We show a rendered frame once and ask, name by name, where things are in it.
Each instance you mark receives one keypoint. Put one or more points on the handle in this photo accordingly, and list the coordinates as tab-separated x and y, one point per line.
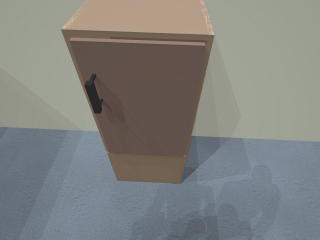
90	87

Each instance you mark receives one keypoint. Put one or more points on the cupboard door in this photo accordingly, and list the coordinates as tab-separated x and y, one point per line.
148	89

